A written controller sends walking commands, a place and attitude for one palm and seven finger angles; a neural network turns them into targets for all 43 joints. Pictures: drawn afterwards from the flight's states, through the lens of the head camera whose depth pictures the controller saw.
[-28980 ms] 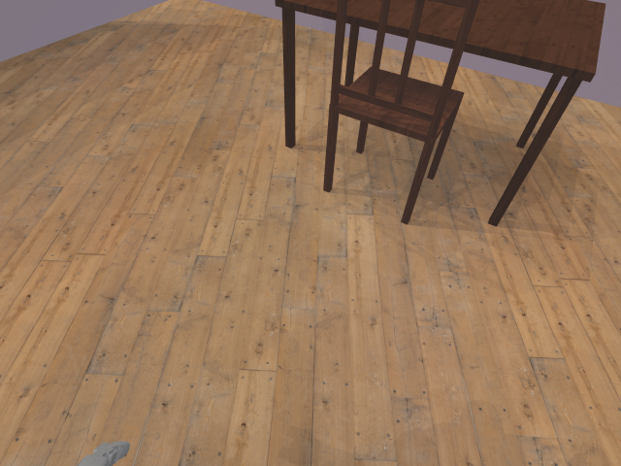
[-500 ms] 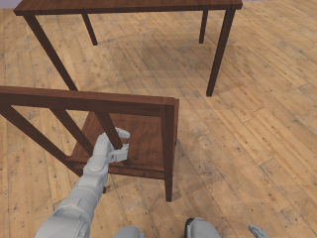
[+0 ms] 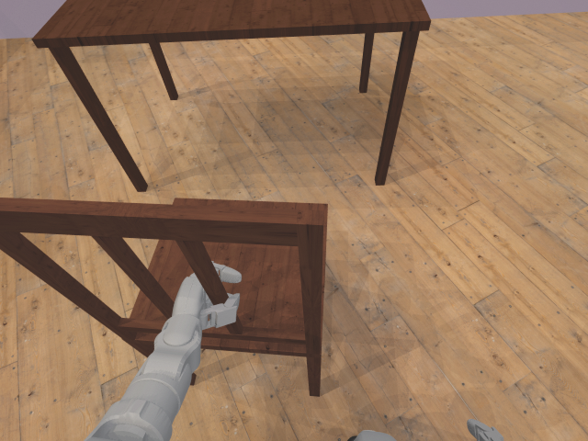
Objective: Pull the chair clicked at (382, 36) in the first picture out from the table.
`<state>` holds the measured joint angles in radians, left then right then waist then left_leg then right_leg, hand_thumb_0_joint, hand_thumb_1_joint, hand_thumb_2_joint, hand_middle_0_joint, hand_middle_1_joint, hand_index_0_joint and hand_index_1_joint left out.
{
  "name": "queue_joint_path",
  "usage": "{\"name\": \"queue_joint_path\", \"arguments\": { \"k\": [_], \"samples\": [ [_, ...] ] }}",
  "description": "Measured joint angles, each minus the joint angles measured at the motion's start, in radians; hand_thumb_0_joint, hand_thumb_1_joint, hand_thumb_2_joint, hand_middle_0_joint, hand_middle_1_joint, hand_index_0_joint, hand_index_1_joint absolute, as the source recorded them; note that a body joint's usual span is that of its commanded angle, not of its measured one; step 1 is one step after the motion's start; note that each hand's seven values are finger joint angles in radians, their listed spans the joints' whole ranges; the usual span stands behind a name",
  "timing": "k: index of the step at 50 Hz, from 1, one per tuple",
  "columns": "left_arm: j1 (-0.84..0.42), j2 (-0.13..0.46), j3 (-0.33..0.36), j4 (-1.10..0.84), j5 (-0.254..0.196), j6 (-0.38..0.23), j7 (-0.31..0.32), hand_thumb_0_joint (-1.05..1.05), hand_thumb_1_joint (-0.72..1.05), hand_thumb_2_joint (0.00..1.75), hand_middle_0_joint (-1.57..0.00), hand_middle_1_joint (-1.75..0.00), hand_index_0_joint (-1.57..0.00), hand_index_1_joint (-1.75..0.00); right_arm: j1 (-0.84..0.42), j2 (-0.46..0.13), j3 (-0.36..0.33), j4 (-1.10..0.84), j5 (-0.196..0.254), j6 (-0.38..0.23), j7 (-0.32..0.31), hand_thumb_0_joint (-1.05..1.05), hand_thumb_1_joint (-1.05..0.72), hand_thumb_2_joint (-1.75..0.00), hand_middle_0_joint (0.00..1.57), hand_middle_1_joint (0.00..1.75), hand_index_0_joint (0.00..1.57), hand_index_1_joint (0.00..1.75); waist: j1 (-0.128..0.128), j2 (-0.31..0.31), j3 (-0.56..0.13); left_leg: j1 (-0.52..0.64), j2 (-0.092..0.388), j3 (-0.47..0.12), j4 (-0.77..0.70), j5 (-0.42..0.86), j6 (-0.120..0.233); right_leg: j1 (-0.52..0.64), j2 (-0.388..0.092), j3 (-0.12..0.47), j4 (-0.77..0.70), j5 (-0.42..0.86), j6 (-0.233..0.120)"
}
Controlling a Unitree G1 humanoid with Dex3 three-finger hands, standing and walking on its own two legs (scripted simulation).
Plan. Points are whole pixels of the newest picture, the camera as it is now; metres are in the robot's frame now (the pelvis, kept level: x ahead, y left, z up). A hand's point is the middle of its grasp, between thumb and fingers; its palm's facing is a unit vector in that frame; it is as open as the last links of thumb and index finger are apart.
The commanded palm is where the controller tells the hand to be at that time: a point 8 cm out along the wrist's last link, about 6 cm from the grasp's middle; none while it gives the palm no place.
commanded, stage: stop walking, hand still on the chair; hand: left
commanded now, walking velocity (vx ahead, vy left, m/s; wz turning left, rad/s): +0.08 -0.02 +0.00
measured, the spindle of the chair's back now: (152, 289) +0.34 +0.24 -0.05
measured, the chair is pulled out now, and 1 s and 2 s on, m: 0.66 0.67 0.67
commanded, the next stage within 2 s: open the thumb and straighten the fingers in 0.60 s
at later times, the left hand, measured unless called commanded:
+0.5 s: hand (229, 313) +0.30 +0.12 -0.06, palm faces -0.05 -0.98 -0.17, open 5.7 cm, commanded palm +0.29 +0.17 -0.04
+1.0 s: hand (222, 309) +0.31 +0.13 -0.06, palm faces -0.04 -0.99 -0.15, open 9.6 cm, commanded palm +0.29 +0.18 -0.04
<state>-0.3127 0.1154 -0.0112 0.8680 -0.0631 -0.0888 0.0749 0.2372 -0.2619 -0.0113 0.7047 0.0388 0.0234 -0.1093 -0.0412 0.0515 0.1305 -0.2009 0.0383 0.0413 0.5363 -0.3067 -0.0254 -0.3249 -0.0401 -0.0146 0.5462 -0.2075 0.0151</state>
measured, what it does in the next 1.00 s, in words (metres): stands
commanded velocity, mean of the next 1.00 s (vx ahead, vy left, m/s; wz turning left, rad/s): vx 0.00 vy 0.00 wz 0.00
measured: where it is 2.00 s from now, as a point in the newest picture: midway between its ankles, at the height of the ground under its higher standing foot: outside the picture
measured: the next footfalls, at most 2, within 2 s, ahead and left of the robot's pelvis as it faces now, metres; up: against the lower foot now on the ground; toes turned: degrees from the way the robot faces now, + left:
none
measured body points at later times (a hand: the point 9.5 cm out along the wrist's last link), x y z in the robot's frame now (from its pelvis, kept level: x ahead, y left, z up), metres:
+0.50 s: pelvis +0.04 +0.01 +0.01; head +0.05 -0.02 +0.46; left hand +0.30 +0.17 -0.04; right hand +0.17 -0.23 -0.12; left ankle -0.01 +0.14 -0.73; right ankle +0.06 -0.13 -0.73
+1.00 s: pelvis +0.03 +0.00 -0.01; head +0.06 -0.01 +0.44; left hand +0.31 +0.18 -0.04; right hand +0.15 -0.26 -0.12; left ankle -0.01 +0.14 -0.73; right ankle +0.06 -0.13 -0.73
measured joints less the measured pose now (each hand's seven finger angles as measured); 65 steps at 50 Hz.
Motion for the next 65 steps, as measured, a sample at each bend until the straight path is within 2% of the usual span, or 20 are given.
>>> {"name": "queue_joint_path", "arguments": {
  "k": [10, 26, 36, 40, 45, 52, 58, 61, 65],
  "samples": [
    [0.125, -0.025, -0.049, -0.027, 0.017, -0.003, -0.003, 0.10, 0.64, 0.75, -0.33, -1.32, -0.50, -1.45, 0.010, 0.023, 0.007, 0.007, -0.003, -0.005, -0.007, 0.00, -0.90, -0.90, 0.20, 0.30, 0.20, 0.30, 0.019, 0.010, -0.085, 0.071, 0.002, 0.018, -0.069, -0.007, 0.006, 0.063, 0.005, 0.012, -0.069, 0.012, 0.009],
    [0.184, -0.031, -0.086, -0.086, 0.013, 0.014, 0.005, 0.09, 0.64, 0.77, -0.32, -1.33, -0.49, -1.45, -0.038, 0.036, 0.016, -0.014, -0.005, 0.025, -0.008, 0.00, -0.90, -0.90, 0.21, 0.30, 0.20, 0.30, 0.028, 0.013, -0.101, 0.102, -0.002, 0.018, -0.090, -0.017, 0.008, 0.088, 0.000, 0.011, -0.073, -0.007, 0.013],
    [0.192, -0.027, -0.085, -0.095, 0.009, 0.023, 0.010, 0.10, 0.64, 0.77, -0.31, -1.33, -0.49, -1.45, -0.018, 0.028, 0.013, -0.012, 0.000, 0.054, -0.014, 0.00, -0.90, -0.90, 0.21, 0.30, 0.20, 0.30, 0.019, 0.009, -0.106, 0.102, 0.000, 0.015, -0.095, -0.014, 0.008, 0.093, 0.002, 0.007, -0.084, -0.002, 0.012],
    [0.225, -0.005, -0.061, -0.185, -0.001, 0.062, -0.006, 0.09, 0.61, 0.77, -0.34, -1.35, -0.49, -1.45, -0.013, 0.029, 0.008, -0.010, 0.016, 0.034, 0.037, 0.00, -0.90, -0.90, 0.21, 0.30, 0.20, 0.30, -0.012, -0.020, -0.139, 0.024, -0.009, -0.003, -0.050, -0.023, 0.008, 0.019, -0.010, -0.007, -0.030, -0.022, 0.011],
    [0.259, 0.027, -0.044, -0.332, 0.009, 0.099, -0.021, 0.05, 0.41, 0.67, -0.39, -1.38, -0.49, -1.45, -0.004, 0.013, -0.009, -0.036, 0.011, -0.020, 0.073, 0.01, -0.90, -0.90, 0.21, 0.30, 0.20, 0.30, -0.018, -0.036, -0.146, -0.074, -0.004, -0.010, 0.026, -0.045, 0.005, -0.068, -0.008, -0.012, 0.024, -0.034, 0.005],
    [0.253, 0.046, -0.013, -0.401, 0.006, 0.181, -0.032, 0.02, -0.13, 0.41, -0.41, -1.31, -0.46, -1.35, -0.015, -0.010, -0.014, -0.056, 0.009, -0.045, 0.079, 0.01, -0.90, -0.90, 0.21, 0.30, 0.20, 0.30, -0.025, -0.025, -0.170, -0.181, -0.006, -0.016, 0.114, -0.076, 0.005, -0.172, -0.013, -0.013, 0.107, -0.062, 0.005],
    [0.262, 0.050, -0.015, -0.446, -0.009, 0.222, -0.038, 0.00, -0.40, 0.27, -0.34, -1.05, -0.36, -1.06, -0.010, -0.010, -0.012, -0.074, 0.006, -0.064, 0.070, 0.01, -0.90, -0.90, 0.20, 0.30, 0.20, 0.30, -0.017, -0.003, -0.184, -0.229, -0.008, -0.026, 0.170, -0.102, 0.002, -0.217, -0.017, -0.020, 0.163, -0.091, 0.003],
    [0.275, 0.037, -0.025, -0.469, -0.012, 0.230, -0.047, -0.01, -0.47, 0.24, -0.28, -0.87, -0.30, -0.88, -0.009, -0.005, -0.006, -0.076, 0.005, -0.072, 0.065, 0.01, -0.90, -0.90, 0.20, 0.30, 0.20, 0.30, -0.011, 0.002, -0.193, -0.241, -0.009, -0.031, 0.189, -0.113, 0.000, -0.230, -0.020, -0.024, 0.186, -0.106, 0.002],
    [0.271, 0.039, -0.001, -0.458, -0.003, 0.243, -0.060, -0.01, -0.51, 0.22, -0.20, -0.60, -0.21, -0.61, -0.017, 0.004, 0.009, -0.082, 0.000, -0.068, 0.057, 0.01, -0.90, -0.90, 0.21, 0.30, 0.20, 0.30, -0.011, -0.005, -0.195, -0.254, -0.008, -0.036, 0.210, -0.124, -0.006, -0.246, -0.021, -0.027, 0.217, -0.124, -0.003]
  ]
}}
